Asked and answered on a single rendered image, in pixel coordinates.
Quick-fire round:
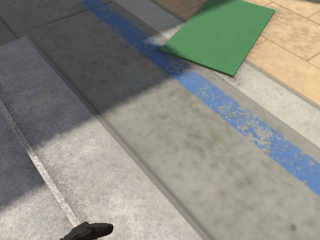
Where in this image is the robot left hand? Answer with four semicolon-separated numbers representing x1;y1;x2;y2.
60;221;114;240

